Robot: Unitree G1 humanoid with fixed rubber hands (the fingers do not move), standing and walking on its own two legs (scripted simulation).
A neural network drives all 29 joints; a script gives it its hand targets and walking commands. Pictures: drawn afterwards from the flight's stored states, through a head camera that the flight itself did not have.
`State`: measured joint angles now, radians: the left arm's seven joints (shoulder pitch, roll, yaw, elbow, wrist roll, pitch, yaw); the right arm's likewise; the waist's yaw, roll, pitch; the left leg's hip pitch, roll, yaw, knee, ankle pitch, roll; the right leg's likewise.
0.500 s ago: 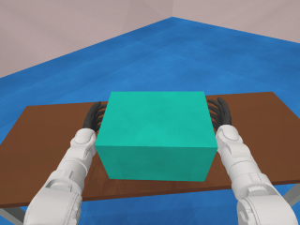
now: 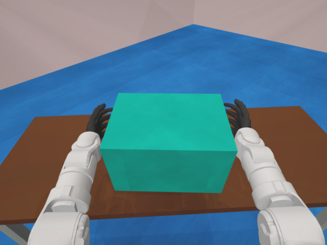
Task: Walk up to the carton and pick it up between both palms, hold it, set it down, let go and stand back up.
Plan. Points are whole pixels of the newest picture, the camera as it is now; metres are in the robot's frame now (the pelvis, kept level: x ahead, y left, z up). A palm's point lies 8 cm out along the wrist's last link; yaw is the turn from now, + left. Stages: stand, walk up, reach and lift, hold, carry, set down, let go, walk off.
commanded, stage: reach and lift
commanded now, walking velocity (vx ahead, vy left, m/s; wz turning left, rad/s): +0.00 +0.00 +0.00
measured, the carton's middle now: (168, 141) +0.39 +0.02 +0.08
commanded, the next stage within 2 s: hold in 0.96 s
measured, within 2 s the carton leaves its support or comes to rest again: neither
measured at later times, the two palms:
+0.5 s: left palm (94, 134) +0.36 +0.20 +0.14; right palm (247, 128) +0.37 -0.18 +0.15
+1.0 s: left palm (93, 126) +0.36 +0.19 +0.17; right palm (250, 120) +0.37 -0.18 +0.17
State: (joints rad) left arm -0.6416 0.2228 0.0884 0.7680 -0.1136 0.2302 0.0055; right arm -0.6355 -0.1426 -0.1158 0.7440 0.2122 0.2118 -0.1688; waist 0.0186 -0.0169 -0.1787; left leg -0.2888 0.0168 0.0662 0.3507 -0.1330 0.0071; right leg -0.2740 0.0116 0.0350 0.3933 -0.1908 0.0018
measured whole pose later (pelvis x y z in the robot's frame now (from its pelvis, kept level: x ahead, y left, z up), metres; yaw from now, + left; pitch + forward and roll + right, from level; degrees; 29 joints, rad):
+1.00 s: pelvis +0.00 +0.00 +0.00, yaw +0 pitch +2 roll +0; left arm -0.56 0.17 0.17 0.39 -0.03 0.51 0.02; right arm -0.63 -0.17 -0.11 0.57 0.24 0.35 -0.15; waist -0.01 -0.02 -0.17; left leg -0.24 0.02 0.07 0.32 -0.12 0.01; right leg -0.22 0.01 0.03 0.35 -0.17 0.00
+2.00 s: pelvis -0.01 +0.00 +0.00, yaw +0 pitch -1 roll +0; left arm -0.57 0.15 0.19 0.29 0.07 0.65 -0.02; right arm -0.62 -0.17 -0.13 0.50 0.23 0.44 -0.15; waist -0.02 -0.03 -0.13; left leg -0.19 0.02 0.07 0.31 -0.10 0.01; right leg -0.17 0.01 0.03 0.34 -0.16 0.00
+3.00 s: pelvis -0.02 +0.00 +0.00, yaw +0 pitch -1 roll +0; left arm -0.57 0.13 0.21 0.24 0.09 0.67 -0.04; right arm -0.64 -0.17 -0.13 0.48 0.18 0.44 -0.12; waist -0.01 -0.04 -0.12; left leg -0.18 0.02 0.07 0.30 -0.10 0.01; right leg -0.16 0.01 0.03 0.34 -0.15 0.00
